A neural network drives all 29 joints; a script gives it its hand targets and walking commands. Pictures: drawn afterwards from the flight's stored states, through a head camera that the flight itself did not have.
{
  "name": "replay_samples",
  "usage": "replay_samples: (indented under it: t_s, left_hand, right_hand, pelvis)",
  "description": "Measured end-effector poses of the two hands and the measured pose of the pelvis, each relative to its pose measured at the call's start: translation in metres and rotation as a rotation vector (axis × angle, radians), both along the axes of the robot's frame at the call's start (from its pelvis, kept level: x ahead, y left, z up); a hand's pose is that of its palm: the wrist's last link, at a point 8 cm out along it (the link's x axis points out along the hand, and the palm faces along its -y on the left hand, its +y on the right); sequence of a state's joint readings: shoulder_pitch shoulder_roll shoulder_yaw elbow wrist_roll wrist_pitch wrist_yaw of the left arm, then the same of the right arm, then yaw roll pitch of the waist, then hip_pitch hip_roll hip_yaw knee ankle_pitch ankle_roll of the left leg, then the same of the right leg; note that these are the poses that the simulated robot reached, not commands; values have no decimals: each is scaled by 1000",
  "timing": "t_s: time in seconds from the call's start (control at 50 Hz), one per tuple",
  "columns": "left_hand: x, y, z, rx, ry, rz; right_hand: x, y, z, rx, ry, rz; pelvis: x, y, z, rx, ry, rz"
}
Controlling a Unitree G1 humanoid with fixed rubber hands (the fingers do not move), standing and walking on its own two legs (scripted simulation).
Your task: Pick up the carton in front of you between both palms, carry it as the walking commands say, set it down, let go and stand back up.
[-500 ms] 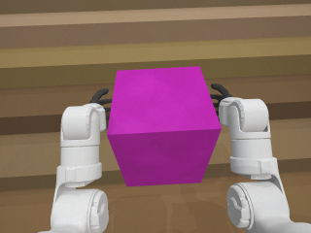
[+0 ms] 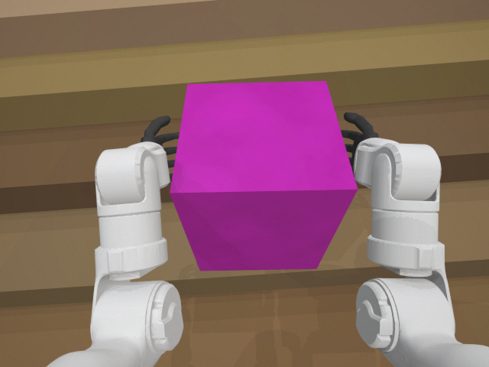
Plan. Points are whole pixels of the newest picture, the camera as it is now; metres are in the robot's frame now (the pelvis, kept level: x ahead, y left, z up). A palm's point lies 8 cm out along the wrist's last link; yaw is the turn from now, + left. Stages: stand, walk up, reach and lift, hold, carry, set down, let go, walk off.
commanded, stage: carry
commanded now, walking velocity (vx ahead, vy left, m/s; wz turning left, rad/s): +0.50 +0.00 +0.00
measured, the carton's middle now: (257, 184) +0.39 +0.00 +0.08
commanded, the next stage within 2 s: none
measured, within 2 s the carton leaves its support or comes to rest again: neither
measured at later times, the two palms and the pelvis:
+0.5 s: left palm (189, 25) +0.63 +0.10 +0.24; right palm (368, 35) +0.57 -0.19 +0.23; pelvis +0.24 +0.03 +0.13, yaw -2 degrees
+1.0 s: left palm out of the picture +0.86 +0.14 +0.41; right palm out of the picture +0.91 -0.16 +0.42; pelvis +0.51 -0.06 +0.26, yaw +0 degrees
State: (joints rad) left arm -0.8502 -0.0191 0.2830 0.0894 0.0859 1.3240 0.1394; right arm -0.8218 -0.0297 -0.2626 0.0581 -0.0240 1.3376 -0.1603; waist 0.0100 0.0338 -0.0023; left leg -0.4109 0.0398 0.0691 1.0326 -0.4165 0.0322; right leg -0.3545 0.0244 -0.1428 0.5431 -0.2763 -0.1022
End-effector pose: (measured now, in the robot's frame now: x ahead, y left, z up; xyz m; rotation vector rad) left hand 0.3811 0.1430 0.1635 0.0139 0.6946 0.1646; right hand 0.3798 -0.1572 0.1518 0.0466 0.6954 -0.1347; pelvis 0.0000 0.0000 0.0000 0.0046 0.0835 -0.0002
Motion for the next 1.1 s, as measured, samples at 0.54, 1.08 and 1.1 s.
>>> replay_samples:
  t_s: [0.54, 1.08, 1.1]
  left_hand:
    - [266, -44, 104, -60, 50, -175]
    - [523, -10, 289, -4, 72, 90]
    - [536, -13, 300, -4, 49, 84]
  right_hand:
    - [210, -38, 110, -12, 48, -185]
    - [564, -6, 303, 0, 67, 117]
    - [574, -9, 313, 3, 43, 110]
  pelvis:
    - [256, 29, 144, -2, -40, -45]
    - [548, -67, 293, -37, -60, 25]
    - [557, -66, 298, -30, -56, 27]
